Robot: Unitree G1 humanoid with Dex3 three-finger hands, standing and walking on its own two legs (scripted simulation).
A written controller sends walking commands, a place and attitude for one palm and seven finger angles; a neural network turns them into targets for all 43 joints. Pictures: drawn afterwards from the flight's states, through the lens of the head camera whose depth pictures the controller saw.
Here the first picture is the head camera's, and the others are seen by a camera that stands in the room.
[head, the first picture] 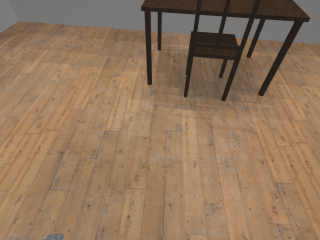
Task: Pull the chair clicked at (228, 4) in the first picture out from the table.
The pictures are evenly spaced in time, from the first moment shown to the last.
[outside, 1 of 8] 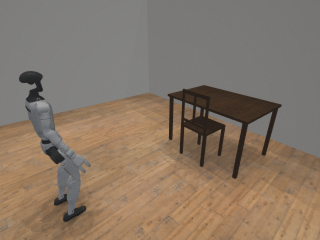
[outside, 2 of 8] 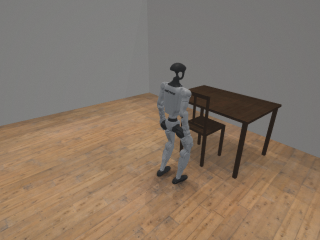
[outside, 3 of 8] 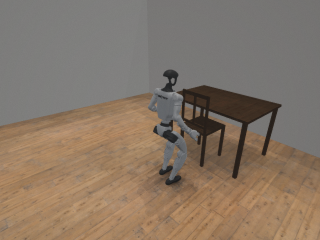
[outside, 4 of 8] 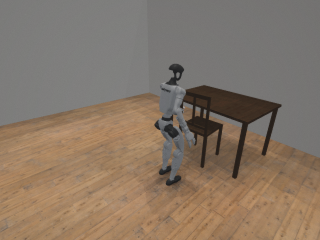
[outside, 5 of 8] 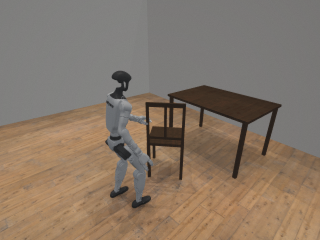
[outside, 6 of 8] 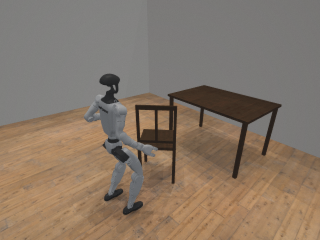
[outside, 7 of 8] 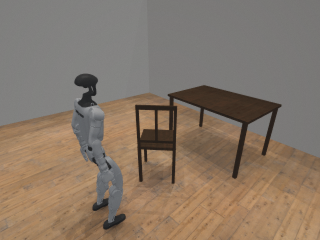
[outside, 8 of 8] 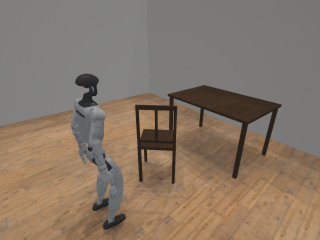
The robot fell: no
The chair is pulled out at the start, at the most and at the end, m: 0.00 0.67 0.67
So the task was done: yes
